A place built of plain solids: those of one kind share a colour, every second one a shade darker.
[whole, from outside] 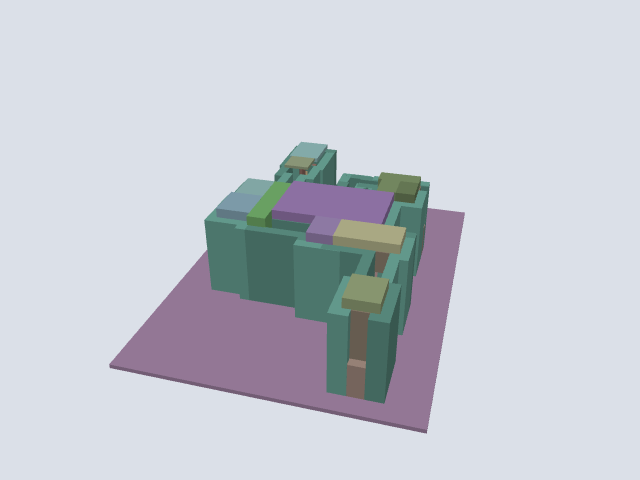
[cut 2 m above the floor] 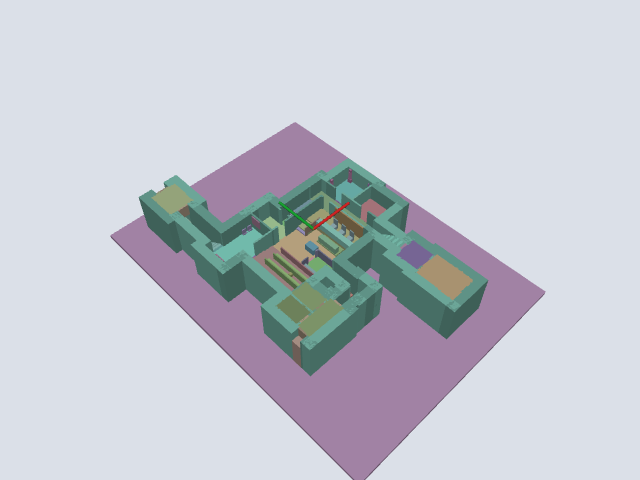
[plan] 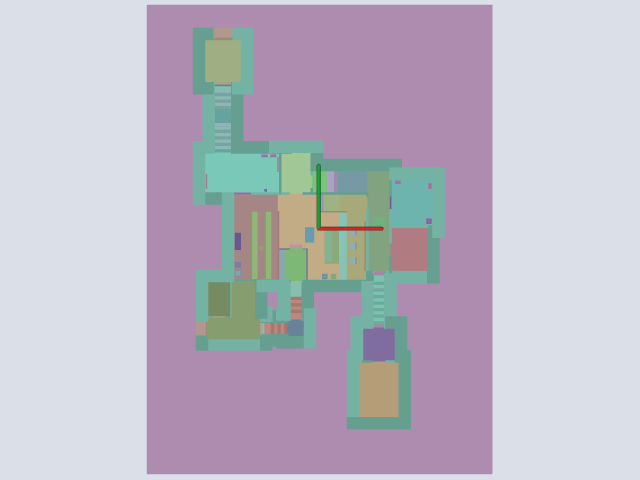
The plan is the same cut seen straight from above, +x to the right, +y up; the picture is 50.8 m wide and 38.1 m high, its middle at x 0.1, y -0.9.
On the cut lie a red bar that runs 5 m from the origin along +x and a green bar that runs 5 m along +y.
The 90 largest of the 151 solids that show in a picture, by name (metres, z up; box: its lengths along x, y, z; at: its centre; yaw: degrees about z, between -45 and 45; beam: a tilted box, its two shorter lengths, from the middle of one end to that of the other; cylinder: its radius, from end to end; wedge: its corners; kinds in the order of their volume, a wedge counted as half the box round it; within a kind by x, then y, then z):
{
 "wall_1": {"box": [1.0, 5.05, 8.6], "at": [-9.5, 4.42, 3.7]},
 "wall_2": {"box": [1.0, 5.3, 8.6], "at": [-9.5, 13.3, 3.7]},
 "wall_3": {"box": [1.0, 1.23, 8.6], "at": [-9.27, -9.08, 3.7]},
 "wall_4": {"box": [1.0, 4.12, 8.6], "at": [-9.27, -5.31, 3.7]},
 "wall_5": {"box": [1.65, 1.0, 8.6], "at": [-9.18, 15.45, 3.7]},
 "wall_6": {"box": [1.68, 1.0, 8.6], "at": [-9.16, 6.45, 3.7]},
 "wall_7": {"box": [1.68, 1.0, 8.6], "at": [-9.16, 11.15, 3.7]},
 "wall_8": {"box": [1.0, 5.7, 8.6], "at": [-8.73, 8.8, 3.7]},
 "wall_9": {"box": [3.2, 1.0, 8.6], "at": [-8.4, 2.4, 3.7]},
 "wall_10": {"box": [3.02, 1.0, 8.6], "at": [-8.26, -3.75, 3.7]},
 "wall_11": {"box": [1.0, 7.15, 8.6], "at": [-7.2, -0.68, 3.7]},
 "wall_12": {"box": [0.2, 3.1, 8.6], "at": [-6.92, -5.6, 3.7]},
 "wall_13": {"box": [6.1, 1.0, 8.6], "at": [-6.72, -9.2, 3.7]},
 "wall_14": {"box": [1.0, 5.7, 8.6], "at": [-6.47, 8.8, 3.7]},
 "wall_15": {"box": [1.68, 1.0, 8.6], "at": [-6.04, 11.15, 3.7]},
 "wall_16": {"box": [1.65, 1.0, 8.6], "at": [-6.02, 15.45, 3.7]},
 "wall_17": {"box": [1.0, 5.3, 8.6], "at": [-5.7, 13.3, 3.7]},
 "wall_18": {"box": [1.0, 3.1, 8.6], "at": [-4.57, -5.6, 3.7]},
 "wall_19": {"box": [4.73, 1.0, 8.6], "at": [-4.51, 6.45, 3.7]},
 "wall_20": {"box": [1.29, 1.0, 8.6], "at": [-4.32, -6.64, 3.7]},
 "wall_21": {"box": [1.0, 1.24, 8.6], "at": [-4.17, -9.08, 3.7]},
 "wall_22": {"box": [1.0, 1.27, 8.6], "at": [-4.17, -6.78, 3.7]},
 "wall_23": {"box": [3.1, 0.2, 8.6], "at": [-3.85, 2.8, 3.7]},
 "wall_24": {"box": [2.63, 1.0, 8.6], "at": [-3.63, -4.55, 3.7]},
 "wall_25": {"box": [2.27, 1.0, 8.6], "at": [-3.54, -8.85, 3.7]},
 "wall_26": {"box": [2.27, 1.0, 8.6], "at": [-3.54, -6.99, 3.7]},
 "wall_27": {"box": [1.0, 1.01, 8.6], "at": [-3.45, 6.5, 3.7]},
 "wall_28": {"box": [0.2, 3.31, 8.6], "at": [-3.05, 4.35, 3.7]},
 "wall_29": {"box": [1.0, 1.09, 8.6], "at": [-2.9, -8.98, 3.7]},
 "wall_30": {"box": [1.09, 1.0, 8.6], "at": [-2.86, -6.82, 3.7]},
 "wall_31": {"box": [1.0, 3.27, 8.6], "at": [-2.73, -5.68, 3.7]},
 "wall_32": {"box": [3.2, 1.0, 8.6], "at": [-1.8, -9.02, 3.7]},
 "wall_33": {"box": [4.3, 1.0, 8.6], "at": [-1.8, 6.5, 3.7]},
 "wall_34": {"box": [1.0, 3.27, 8.6], "at": [-0.87, -5.68, 3.7]},
 "wall_35": {"box": [1.09, 1.0, 8.6], "at": [-0.74, -6.82, 3.7]},
 "wall_36": {"box": [1.0, 3.2, 8.6], "at": [-0.7, -7.92, 3.7]},
 "wall_37": {"box": [1.0, 2.39, 8.6], "at": [-0.15, 5.81, 3.7]},
 "wall_38": {"box": [5.25, 0.2, 8.6], "at": [1.33, 2.8, 3.7]},
 "wall_39": {"box": [5.23, 1.0, 8.6], "at": [1.34, -4.55, 3.7]},
 "wall_40": {"box": [1.0, 6.3, 8.6], "at": [2.72, -12.8, 3.7]},
 "wall_41": {"box": [1.22, 1.0, 8.6], "at": [2.83, -10.15, 3.7]},
 "wall_42": {"box": [7.25, 1.0, 8.6], "at": [2.98, 5.05, 3.7]},
 "wall_43": {"box": [1.0, 3.7, 8.6], "at": [3.02, -8.8, 3.7]},
 "wall_44": {"box": [1.74, 1.0, 8.6], "at": [3.39, -7.45, 3.7]},
 "wall_45": {"box": [0.2, 5.0, 8.6], "at": [3.85, -0.95, 3.7]},
 "wall_46": {"box": [1.0, 3.81, 8.6], "at": [3.86, -6.05, 3.7]},
 "wall_47": {"box": [0.52, 1.0, 8.6], "at": [4.01, -3.85, 3.7]},
 "wall_48": {"box": [5.1, 1.0, 8.6], "at": [4.78, -15.45, 3.7]},
 "wall_49": {"box": [1.0, 4.6, 8.6], "at": [5.69, -5.65, 3.7]},
 "wall_50": {"box": [0.2, 2.7, 8.6], "at": [5.7, 0.2, 3.7]},
 "wall_51": {"box": [1.0, 1.61, 8.6], "at": [6.1, 4.75, 3.7]},
 "wall_52": {"box": [1.74, 1.0, 8.6], "at": [6.16, -7.45, 3.7]},
 "wall_53": {"box": [1.0, 3.7, 8.6], "at": [6.53, -8.8, 3.7]},
 "wall_54": {"box": [1.19, 1.0, 8.6], "at": [6.73, -10.15, 3.7]},
 "wall_55": {"box": [1.0, 6.3, 8.6], "at": [6.83, -12.8, 3.7]},
 "wall_56": {"box": [3.11, 0.2, 8.6], "at": [7.15, 0.15, 3.7]},
 "wall_57": {"box": [4.32, 1.0, 8.6], "at": [7.44, -3.85, 3.7]},
 "wall_58": {"box": [4.4, 1.0, 8.6], "at": [7.8, 4.35, 3.7]},
 "wall_59": {"box": [1.0, 4.6, 8.6], "at": [9.1, -2.05, 3.7]},
 "wall_60": {"box": [1.31, 1.0, 8.6], "at": [9.35, -0.25, 3.7]},
 "wall_61": {"box": [1.0, 5.6, 8.6], "at": [9.5, 2.05, 3.7]},
 "ground_under_all_1": {"box": [27.46, 37.28, 0.4], "at": [0.07, -0.86, -0.25]},
 "floor_court_well_1": {"box": [10.65, 6.95, 2.92], "at": [-1.48, -0.68, 0.86]},
 "ceil_court_1": {"box": [10.65, 6.95, 2.38], "at": [-1.48, -0.68, 7.76]},
 "step_court_tier_1": {"box": [2.45, 6.95, 3.23], "at": [-5.58, -0.68, 1.01]},
 "step_court_tier_2": {"box": [3.55, 6.95, 3.08], "at": [-5.02, -0.68, 0.94]},
 "ceil_holding_1": {"box": [1.95, 2.9, 5.53], "at": [-7.89, -5.6, 6.19]},
 "ceil_holding_2": {"box": [4.3, 1.75, 5.53], "at": [-6.72, -7.92, 6.19]},
 "ceil_holding_3": {"box": [1.95, 2.9, 5.53], "at": [-5.95, -5.6, 6.19]},
 "floor_library_1": {"box": [3.3, 4.5, 5.85], "at": [4.78, -12.8, 2.33]},
 "floor_hall_1": {"box": [6.05, 3.25, 3.23], "at": [-6.08, 4.42, 1.01]},
 "ceil_porch_1": {"box": [3.0, 3.5, 5.65], "at": [-7.6, 13.3, 6.12]},
 "ceil_hall_1": {"box": [6.05, 3.25, 2.83], "at": [-6.08, 4.42, 7.54]},
 "floor_court_magistrates_1": {"box": [2.25, 6.95, 3.38], "at": [2.73, -0.68, 1.09]},
 "floor_staff_passage_1": {"box": [1.85, 8.1, 3.38], "at": [4.78, 0.6, 1.09]},
 "ceil_staff_passage_1": {"box": [1.85, 8.1, 2.92], "at": [4.78, 0.6, 7.49]},
 "floor_library_lobby_1": {"box": [2.7, 2.7, 6.0], "at": [4.78, -9.2, 2.4]},
 "floor_retiring_1": {"box": [3.4, 3.8, 3.38], "at": [7.4, 2.05, 1.09]},
 "ceil_retiring_1": {"box": [3.4, 3.8, 2.92], "at": [7.4, 2.05, 7.49]},
 "floor_advocates_1": {"box": [3.0, 3.6, 3.38], "at": [7.2, -1.65, 1.09]},
 "ceil_advocates_1": {"box": [3.0, 3.6, 2.92], "at": [7.2, -1.65, 7.49]},
 "ceil_clerk_1": {"box": [2.5, 3.3, 3.38], "at": [-1.8, 4.45, 7.26]},
 "floor_clerk_1": {"box": [2.5, 3.3, 2.92], "at": [-1.8, 4.45, 0.86]},
 "floor_court_dock_1": {"box": [2.25, 2.6, 3.23], "at": [-2.01, -2.85, 1.01]},
 "floor_side_high_1": {"box": [2.36, 1.85, 3.38], "at": [2.67, 3.73, 1.09]},
 "floor_court_clerk_1": {"box": [1.15, 2.8, 3.08], "at": [1.03, -1.39, 0.94]},
 "ceil_library_1": {"box": [3.3, 4.5, 0.45], "at": [4.78, -12.8, 8.72]},
 "floor_side_low_1": {"box": [1.2, 1.85, 2.92], "at": [0.05, 3.73, 0.86]},
 "floor_court_witness_1": {"box": [1.2, 1.52, 3.23], "at": [1.0, 2.04, 1.01]},
 "door_leaf_1": {"box": [1.5, 0.97, 3.87], "at": [-7.6, 15.46, 1.33]}
}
